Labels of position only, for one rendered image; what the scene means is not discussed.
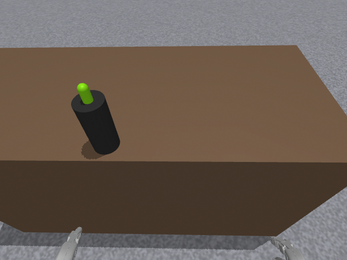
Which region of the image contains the right robot hand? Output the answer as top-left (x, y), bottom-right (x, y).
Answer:
top-left (270, 236), bottom-right (306, 260)

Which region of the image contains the left robot hand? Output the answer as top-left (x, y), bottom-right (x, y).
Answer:
top-left (54, 227), bottom-right (82, 260)

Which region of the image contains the bottle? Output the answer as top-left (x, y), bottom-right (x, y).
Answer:
top-left (71, 83), bottom-right (120, 155)

